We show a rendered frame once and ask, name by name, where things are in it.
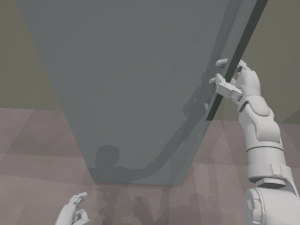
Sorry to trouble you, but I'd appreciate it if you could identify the handle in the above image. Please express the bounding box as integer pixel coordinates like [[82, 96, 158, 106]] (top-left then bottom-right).
[[203, 0, 268, 121]]

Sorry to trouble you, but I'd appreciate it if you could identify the left robot hand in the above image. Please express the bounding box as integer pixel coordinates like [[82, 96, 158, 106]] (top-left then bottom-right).
[[55, 192, 90, 225]]

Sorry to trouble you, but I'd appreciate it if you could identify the robot right forearm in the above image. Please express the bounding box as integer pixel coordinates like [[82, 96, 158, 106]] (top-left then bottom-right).
[[237, 95, 300, 202]]

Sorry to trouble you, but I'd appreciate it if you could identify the robot right upper arm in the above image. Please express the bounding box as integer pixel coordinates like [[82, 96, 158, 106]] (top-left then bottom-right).
[[243, 187, 300, 225]]

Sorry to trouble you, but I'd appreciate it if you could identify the fridge door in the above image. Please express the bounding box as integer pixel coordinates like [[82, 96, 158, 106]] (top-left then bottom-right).
[[16, 0, 252, 186]]

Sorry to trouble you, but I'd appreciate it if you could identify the right robot hand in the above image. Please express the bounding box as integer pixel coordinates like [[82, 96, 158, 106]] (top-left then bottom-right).
[[209, 58, 261, 107]]

